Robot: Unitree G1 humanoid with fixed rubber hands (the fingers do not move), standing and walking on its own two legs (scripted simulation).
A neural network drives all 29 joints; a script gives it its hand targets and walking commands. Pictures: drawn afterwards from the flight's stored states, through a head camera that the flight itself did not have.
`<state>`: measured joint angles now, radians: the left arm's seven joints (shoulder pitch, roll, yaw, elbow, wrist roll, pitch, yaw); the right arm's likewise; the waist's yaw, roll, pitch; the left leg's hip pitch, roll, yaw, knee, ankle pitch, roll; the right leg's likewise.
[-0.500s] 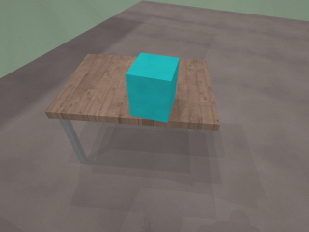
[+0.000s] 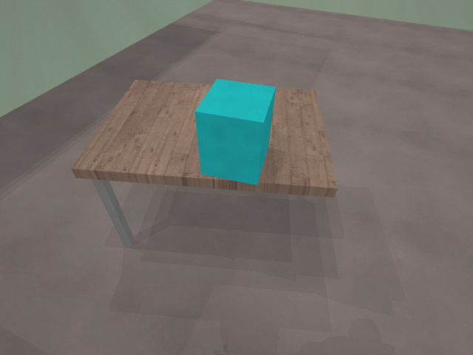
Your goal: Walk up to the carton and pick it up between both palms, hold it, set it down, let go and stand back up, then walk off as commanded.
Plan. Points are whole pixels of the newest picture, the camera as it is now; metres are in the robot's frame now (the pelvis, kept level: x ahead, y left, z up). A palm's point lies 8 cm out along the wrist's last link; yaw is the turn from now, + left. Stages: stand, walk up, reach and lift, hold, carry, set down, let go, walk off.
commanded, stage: stand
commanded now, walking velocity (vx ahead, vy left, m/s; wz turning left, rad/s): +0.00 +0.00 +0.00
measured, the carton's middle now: (237, 132) +0.83 -0.02 -0.10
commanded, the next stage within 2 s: none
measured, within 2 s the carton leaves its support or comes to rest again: neither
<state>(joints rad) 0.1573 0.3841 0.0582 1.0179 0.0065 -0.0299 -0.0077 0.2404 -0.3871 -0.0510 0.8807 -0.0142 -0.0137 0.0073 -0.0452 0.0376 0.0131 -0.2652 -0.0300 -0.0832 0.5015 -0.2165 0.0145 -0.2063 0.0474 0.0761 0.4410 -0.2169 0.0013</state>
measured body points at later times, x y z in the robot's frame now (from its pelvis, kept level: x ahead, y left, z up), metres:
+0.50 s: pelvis +0.00 +0.00 +0.00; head +0.00 +0.00 +0.45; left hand +0.11 +0.32 -0.11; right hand +0.07 -0.32 -0.11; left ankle +0.03 +0.11 -0.74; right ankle +0.01 -0.13 -0.74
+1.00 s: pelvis +0.00 +0.00 +0.00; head +0.00 -0.01 +0.45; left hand +0.11 +0.32 -0.11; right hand +0.07 -0.32 -0.12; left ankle +0.03 +0.11 -0.74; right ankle +0.01 -0.13 -0.74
